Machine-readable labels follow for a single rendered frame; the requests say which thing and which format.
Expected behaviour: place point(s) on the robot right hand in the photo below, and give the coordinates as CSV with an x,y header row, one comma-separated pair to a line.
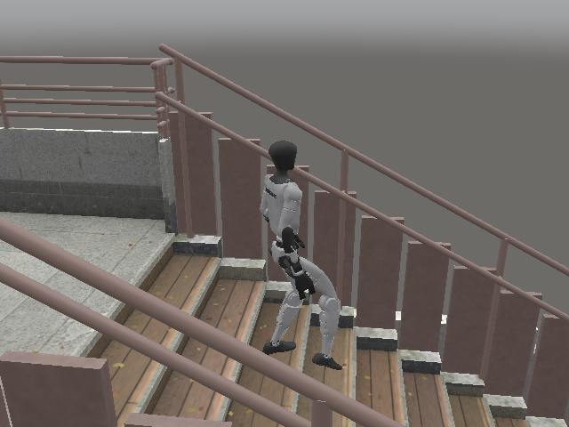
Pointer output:
x,y
304,282

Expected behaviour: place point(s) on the left robot shin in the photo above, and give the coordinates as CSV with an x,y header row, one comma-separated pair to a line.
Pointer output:
x,y
285,318

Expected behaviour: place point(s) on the right robot upper arm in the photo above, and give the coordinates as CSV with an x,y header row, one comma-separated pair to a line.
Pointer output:
x,y
292,197

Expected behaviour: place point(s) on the right robot forearm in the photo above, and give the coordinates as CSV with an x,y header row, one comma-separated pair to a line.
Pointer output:
x,y
291,256

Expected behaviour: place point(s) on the left robot upper arm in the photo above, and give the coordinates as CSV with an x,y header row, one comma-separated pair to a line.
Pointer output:
x,y
264,202

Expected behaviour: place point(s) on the robot left hand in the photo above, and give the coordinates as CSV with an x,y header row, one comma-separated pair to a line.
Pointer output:
x,y
299,242

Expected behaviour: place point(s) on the robot head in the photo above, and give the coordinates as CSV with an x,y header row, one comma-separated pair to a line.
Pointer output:
x,y
283,154

